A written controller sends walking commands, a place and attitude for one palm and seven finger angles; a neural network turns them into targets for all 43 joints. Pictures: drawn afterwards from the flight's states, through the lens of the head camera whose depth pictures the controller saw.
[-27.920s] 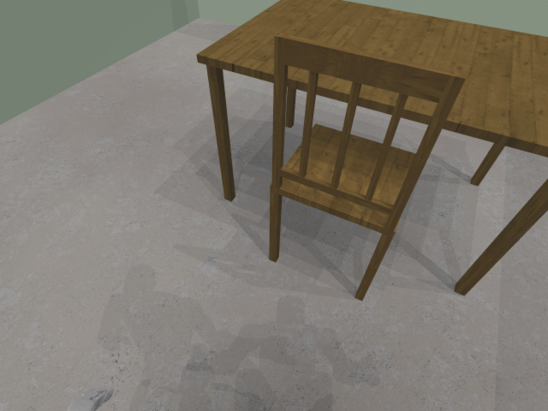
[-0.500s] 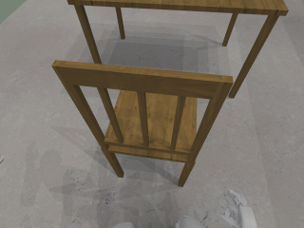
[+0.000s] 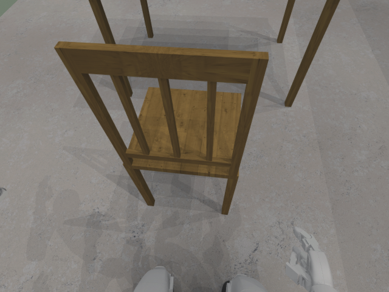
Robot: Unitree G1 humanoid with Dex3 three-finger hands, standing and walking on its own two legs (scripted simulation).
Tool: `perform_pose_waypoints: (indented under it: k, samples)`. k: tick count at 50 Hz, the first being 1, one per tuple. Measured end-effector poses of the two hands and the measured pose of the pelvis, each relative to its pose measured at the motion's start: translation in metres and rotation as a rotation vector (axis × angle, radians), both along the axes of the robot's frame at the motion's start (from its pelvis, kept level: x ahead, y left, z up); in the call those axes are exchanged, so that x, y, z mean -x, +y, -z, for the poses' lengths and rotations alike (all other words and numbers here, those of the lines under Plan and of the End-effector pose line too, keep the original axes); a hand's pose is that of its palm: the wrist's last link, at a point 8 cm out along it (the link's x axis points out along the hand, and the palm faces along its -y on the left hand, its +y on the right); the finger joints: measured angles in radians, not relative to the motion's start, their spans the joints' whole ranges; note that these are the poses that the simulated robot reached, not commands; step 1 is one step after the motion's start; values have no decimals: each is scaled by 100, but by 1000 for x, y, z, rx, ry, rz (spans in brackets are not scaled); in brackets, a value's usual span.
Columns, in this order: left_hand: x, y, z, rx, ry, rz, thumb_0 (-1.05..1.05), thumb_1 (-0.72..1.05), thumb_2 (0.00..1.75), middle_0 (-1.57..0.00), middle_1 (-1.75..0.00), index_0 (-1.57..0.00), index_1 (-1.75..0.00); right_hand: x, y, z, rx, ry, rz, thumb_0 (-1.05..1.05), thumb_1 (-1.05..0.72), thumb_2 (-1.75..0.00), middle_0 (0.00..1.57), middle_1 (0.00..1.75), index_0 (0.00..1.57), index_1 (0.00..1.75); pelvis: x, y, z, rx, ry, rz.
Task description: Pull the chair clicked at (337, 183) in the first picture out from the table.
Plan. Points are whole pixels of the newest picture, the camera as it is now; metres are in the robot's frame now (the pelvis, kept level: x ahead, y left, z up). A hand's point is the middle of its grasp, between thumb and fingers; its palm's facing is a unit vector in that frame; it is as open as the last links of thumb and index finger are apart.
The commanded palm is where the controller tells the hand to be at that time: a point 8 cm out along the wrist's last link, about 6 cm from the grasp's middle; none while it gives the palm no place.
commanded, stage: step back with the hand held close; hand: left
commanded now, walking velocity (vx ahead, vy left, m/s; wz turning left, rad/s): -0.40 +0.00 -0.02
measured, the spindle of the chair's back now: (171, 124) +0.51 +0.10 -0.04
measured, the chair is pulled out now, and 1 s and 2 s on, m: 0.56 0.56 0.56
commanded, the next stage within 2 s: stop stepping back and stand still in 0.02 s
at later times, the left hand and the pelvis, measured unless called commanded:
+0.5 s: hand out of the picture +0.09 +0.26 +0.20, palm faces +0.46 -0.71 -0.53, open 7.4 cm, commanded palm +0.02 +0.30 +0.20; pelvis -0.11 +0.00 +0.00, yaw +2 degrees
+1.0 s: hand out of the picture +0.04 +0.30 +0.18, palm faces +0.38 -0.73 -0.57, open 7.4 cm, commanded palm -0.02 +0.33 +0.20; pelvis -0.18 +0.03 -0.01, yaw -3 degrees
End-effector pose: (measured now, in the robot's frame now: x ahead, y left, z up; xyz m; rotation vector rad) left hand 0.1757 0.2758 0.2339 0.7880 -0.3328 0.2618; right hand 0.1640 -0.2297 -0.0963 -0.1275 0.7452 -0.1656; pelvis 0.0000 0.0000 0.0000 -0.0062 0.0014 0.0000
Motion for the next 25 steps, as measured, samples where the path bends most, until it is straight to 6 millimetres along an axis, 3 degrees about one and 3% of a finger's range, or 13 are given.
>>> perform_pose_waypoints:
  k: [4,13,17,21,25]
  samples:
    - [18,-3,6,42,26,-2,1,89,89,-21,-30,-22,-30,35,-9,6,-24,60,61,1,-90,-90,20,30,20,30,24,-3,-3,-12,-16,-7]
    - [78,12,47,176,97,-49,1,89,89,-21,-30,-22,-30,107,-26,-15,116,78,74,1,-90,-90,20,30,20,30,67,-3,1,-38,2,3]
    - [100,10,33,196,25,-60,2,88,89,-21,-30,-22,-30,131,-27,-26,122,46,74,1,-90,-90,20,30,20,30,77,-2,-8,-42,-27,15]
    - [116,14,7,135,-64,-82,2,88,89,-21,-30,-22,-30,141,-24,-17,59,25,57,1,-90,-90,20,30,20,30,85,-3,-8,-15,-24,-21]
    - [128,22,14,125,-74,-101,1,89,89,-21,-30,-22,-30,148,-23,1,34,40,39,1,-90,-90,20,30,20,30,105,-4,5,21,-40,-31]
